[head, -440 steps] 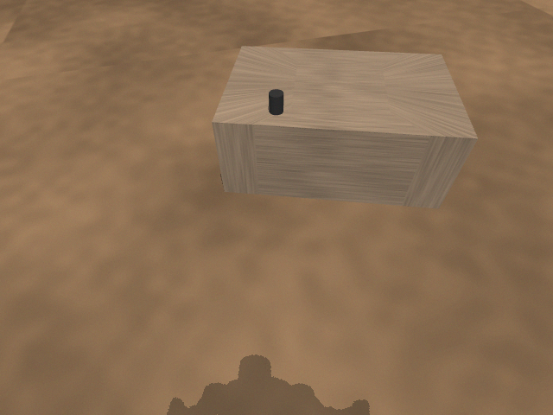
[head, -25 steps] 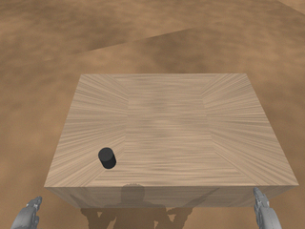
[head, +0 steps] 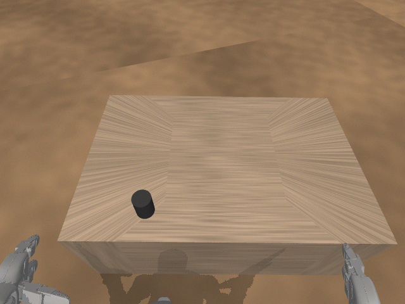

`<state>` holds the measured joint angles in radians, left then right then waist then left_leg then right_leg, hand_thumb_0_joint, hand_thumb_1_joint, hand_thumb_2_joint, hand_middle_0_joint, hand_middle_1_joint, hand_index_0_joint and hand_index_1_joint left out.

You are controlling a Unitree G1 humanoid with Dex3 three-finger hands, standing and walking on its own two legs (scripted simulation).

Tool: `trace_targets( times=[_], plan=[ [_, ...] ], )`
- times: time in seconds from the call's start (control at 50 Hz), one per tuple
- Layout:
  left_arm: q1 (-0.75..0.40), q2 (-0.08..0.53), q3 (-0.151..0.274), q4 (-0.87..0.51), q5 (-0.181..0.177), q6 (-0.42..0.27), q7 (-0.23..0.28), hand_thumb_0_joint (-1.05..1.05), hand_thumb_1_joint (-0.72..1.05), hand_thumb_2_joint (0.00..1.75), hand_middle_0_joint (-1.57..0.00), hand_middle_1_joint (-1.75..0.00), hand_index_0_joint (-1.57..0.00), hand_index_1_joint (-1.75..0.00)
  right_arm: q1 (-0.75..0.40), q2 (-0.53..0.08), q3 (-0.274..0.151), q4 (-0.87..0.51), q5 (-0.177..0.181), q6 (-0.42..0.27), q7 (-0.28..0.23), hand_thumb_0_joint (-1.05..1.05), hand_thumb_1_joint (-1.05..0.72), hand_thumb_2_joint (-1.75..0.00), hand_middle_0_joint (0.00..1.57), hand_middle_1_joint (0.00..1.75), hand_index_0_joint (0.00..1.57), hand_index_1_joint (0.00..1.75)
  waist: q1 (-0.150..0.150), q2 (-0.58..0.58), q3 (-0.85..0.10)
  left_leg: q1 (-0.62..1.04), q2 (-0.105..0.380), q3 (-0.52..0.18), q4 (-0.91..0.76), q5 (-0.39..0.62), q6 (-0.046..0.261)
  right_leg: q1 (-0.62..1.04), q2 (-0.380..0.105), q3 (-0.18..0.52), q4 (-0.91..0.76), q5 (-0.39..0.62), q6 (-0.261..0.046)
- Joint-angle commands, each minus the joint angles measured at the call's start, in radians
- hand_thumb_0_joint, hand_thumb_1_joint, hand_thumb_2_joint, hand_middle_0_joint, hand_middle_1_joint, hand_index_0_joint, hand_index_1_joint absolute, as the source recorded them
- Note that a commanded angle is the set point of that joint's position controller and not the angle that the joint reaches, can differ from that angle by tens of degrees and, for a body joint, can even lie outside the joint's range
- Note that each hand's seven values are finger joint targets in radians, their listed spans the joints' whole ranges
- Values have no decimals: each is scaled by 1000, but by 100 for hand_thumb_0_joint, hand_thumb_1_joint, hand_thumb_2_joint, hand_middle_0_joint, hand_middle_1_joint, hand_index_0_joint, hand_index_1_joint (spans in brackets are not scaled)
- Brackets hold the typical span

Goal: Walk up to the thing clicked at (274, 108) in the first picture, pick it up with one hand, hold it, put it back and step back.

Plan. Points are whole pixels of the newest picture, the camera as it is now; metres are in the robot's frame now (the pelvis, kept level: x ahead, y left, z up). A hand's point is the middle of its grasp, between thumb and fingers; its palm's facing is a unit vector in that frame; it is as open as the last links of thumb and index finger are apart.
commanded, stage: go down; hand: left
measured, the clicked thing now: (143, 204) +0.45 +0.20 -0.26
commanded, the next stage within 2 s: approach in 1.34 s
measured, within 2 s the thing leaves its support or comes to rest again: neither
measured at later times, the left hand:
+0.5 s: hand (33, 212) +0.31 +0.35 +0.00, palm faces +0.15 -0.98 -0.15, open 17.6 cm
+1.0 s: hand (25, 186) +0.35 +0.38 +0.02, palm faces +0.16 -0.98 -0.10, open 17.5 cm
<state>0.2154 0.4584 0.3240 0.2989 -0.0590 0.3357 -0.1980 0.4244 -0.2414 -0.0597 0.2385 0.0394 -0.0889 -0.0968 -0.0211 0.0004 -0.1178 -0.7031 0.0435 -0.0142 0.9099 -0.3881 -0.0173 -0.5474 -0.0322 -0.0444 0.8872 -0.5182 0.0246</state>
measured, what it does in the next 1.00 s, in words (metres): stands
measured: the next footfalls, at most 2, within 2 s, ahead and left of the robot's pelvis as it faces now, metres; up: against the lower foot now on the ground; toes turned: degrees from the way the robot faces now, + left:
none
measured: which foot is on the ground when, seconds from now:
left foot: down 0.00-1.00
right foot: down 0.00-1.00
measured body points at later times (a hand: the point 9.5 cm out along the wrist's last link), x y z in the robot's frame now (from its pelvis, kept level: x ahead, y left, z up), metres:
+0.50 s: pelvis -0.01 +0.01 +0.00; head +0.05 +0.03 +0.44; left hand +0.29 +0.40 +0.01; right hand +0.13 -0.26 -0.04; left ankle +0.04 +0.13 -0.69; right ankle -0.05 -0.13 -0.69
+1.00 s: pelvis -0.02 +0.02 -0.01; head +0.06 +0.06 +0.44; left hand +0.34 +0.43 +0.03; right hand +0.13 -0.25 -0.03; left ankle +0.04 +0.13 -0.69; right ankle -0.05 -0.13 -0.69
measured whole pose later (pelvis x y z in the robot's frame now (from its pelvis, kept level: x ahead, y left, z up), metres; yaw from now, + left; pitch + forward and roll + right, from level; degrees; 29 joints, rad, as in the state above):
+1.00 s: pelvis -0.02 +0.02 -0.01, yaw -2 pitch +14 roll -3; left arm -0.44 0.77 0.56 1.06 -0.10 -0.12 -0.49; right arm 0.35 -0.27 0.00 0.32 0.00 -0.17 -0.07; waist -0.09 -0.03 -0.10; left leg -0.83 0.07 0.00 0.95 -0.37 0.01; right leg -0.67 -0.01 -0.02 0.89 -0.47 0.04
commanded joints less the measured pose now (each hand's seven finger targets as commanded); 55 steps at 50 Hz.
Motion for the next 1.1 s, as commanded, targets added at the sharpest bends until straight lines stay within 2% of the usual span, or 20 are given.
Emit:
trace_targets(
  times=[0.0, 0.02, 0.06, 0.08, 0.18, 0.24, 0.3, 0.38, 0.44, 0.5, 0.54, 0.62, 0.72, 0.74, 0.8, 0.84, 0.9, 0.96, 0.98, 1.08],
  plan=[
    [-288, 351, 158, -100, -21, -103, -17, 0, -60, 9, -5, -6, -3, -7, -9, -143, -58, -139, 7, -77, -25, 0, 54, -5, 5, 5, 5, 5, -22, 98, -144, 225, -29, 18, -114, 166, 30, -72, 25, 24, -141, 246, -16],
    [-303, 377, 174, -57, -25, -109, -32, 0, -59, 9, -5, -6, -4, -7, -25, -165, -78, -131, 6, -81, -30, 0, 55, -5, 5, 5, 5, 5, -15, 118, -153, 227, -29, 15, -116, 161, 29, -74, 23, 23, -140, 236, -19],
    [-350, 383, 165, 10, -32, -123, -61, 0, -60, 8, -5, -6, -4, -7, -45, -160, -60, -119, 5, -87, -30, 0, 55, -5, 5, 5, 5, 5, -7, 127, -148, 226, -29, 15, -124, 147, 28, -74, 24, 21, -145, 219, -23],
    [-384, 404, 170, 54, -33, -130, -76, 0, -60, 8, -6, -7, -5, -7, -57, -190, -87, -119, 6, -94, -34, 0, 55, -5, 5, 5, 5, 5, -17, 113, -143, 222, -28, 13, -128, 134, 29, -86, 26, 19, -148, 208, -23],
    [-453, 461, 204, 196, -50, -188, -147, 0, -59, 6, -5, -6, -5, -6, -25, -155, -34, -101, 2, -98, -25, 0, 54, -5, 5, 5, 5, 5, 0, 83, -182, 233, -27, 16, -117, 206, 32, -63, 31, 12, -143, 270, -22],
    [-497, 487, 222, 284, -53, -237, -180, 0, -60, 7, -5, -5, -5, -6, -45, -194, -68, -114, -1, -112, -20, 0, 54, -5, 5, 5, 5, 5, -5, 85, -207, 252, -22, 17, -106, 256, 35, -69, 34, 13, -128, 305, -22],
    [-571, 519, 240, 343, -55, -297, -203, 0, -61, 6, -6, -5, -5, -6, -61, -183, -51, -104, -3, -127, -8, 0, 53, -5, 5, 5, 5, 5, 5, 91, -179, 219, -18, 12, -115, 193, 33, -98, 38, 11, -127, 237, -27],
    [-688, 565, 255, 353, -57, -368, -225, 0, -60, 7, -5, -6, -5, -6, -45, -196, -60, -123, -8, -135, -7, 0, 54, -5, 5, 5, 5, 5, -19, 130, -268, 299, -12, 9, -104, 264, 31, -92, 39, 12, -121, 297, -25],
    [-705, 595, 272, 415, -53, -399, -236, 0, -58, 8, -5, -4, -4, -5, -31, -195, -60, -60, -15, -131, -5, 0, 54, -5, 5, 5, 5, 5, -14, 133, -277, 302, -13, 10, -82, 333, 38, -99, 37, 19, -117, 357, -21],
    [-771, 610, 268, 441, -49, -427, -247, 0, -58, 7, -5, -3, -4, -5, -58, -209, -72, -44, -19, -142, -3, 0, 53, -6, 5, 5, 5, 5, -22, 176, -273, 317, -6, 3, -99, 290, 31, -129, 40, 13, -115, 304, -29],
    [-800, 611, 267, 458, -51, -448, -251, 0, -56, 8, -5, -4, -4, -5, -88, -202, -51, -94, -20, -149, 0, 0, 54, -5, 5, 5, 5, 5, -27, 157, -273, 315, 1, -8, -113, 243, 27, -133, 48, 3, -118, 260, -31],
    [-804, 630, 275, 515, -54, -472, -262, 0, -53, 8, -4, -4, -4, -5, -47, -184, -29, -75, -23, -141, 8, 0, 54, -5, 5, 5, 5, 5, -32, 155, -272, 297, -7, 0, -110, 238, 30, -128, 47, 5, -126, 268, -32],
    [-875, 668, 286, 537, -59, -492, -273, 0, -55, 6, -5, -3, -4, -4, -66, -208, -48, -53, -27, -142, 9, 0, 53, -6, 5, 5, 5, 5, -44, 163, -282, 276, -8, 5, -96, 227, 35, -145, 45, 13, -128, 268, -29],
    [-871, 670, 288, 556, -59, -495, -275, 0, -55, 7, -5, -3, -4, -4, -75, -183, -19, -48, -25, -142, 12, 0, 54, -5, 5, 5, 5, 5, -31, 176, -261, 257, -10, 8, -100, 197, 33, -147, 44, 15, -130, 243, -31],
    [-895, 677, 287, 555, -59, -507, -279, 0, -56, 7, -5, -4, -4, -5, -77, -218, -51, -80, -27, -141, 8, 0, 54, -5, 5, 5, 5, 5, -52, 165, -297, 288, -3, 1, -99, 216, 31, -155, 50, 9, -123, 254, -32],
    [-913, 673, 289, 552, -64, -514, -281, 0, -56, 6, -5, -3, -4, -4, -92, -190, -18, -78, -26, -143, 15, 0, 54, -5, 5, 5, 5, 5, -40, 185, -288, 280, 0, -4, -106, 198, 27, -168, 53, 4, -119, 228, -37],
    [-909, 693, 302, 573, -66, -520, -281, 0, -55, 7, -5, -4, -4, -4, -86, -219, -44, -83, -27, -143, 11, 0, 54, -5, 5, 5, 5, 5, -45, 184, -300, 274, 6, -15, -113, 167, 22, -176, 58, -2, -115, 202, -38],
    [-919, 690, 301, 575, -67, -522, -287, 0, -53, 7, -4, -3, -4, -4, -71, -192, -16, -67, -28, -145, 14, 0, 54, -5, 5, 5, 5, 5, -41, 209, -306, 285, 10, -19, -109, 192, 19, -186, 60, -4, -110, 213, -38],
    [-918, 688, 302, 583, -69, -522, -289, 0, -54, 8, -4, -4, -4, -4, -68, -205, -35, -66, -27, -144, 12, 0, 54, -5, 5, 5, 5, 5, -52, 207, -310, 291, 15, -24, -108, 194, 18, -201, 63, -7, -106, 211, -39],
    [-921, 714, 320, 575, -71, -530, -290, 0, -55, 8, -4, -4, -4, -5, -84, -195, -17, -94, -26, -144, 14, 0, 54, -5, 5, 5, 5, 5, -39, 207, -327, 270, 9, -18, -99, 203, 19, -174, 61, -3, -103, 221, -40]
  ],
)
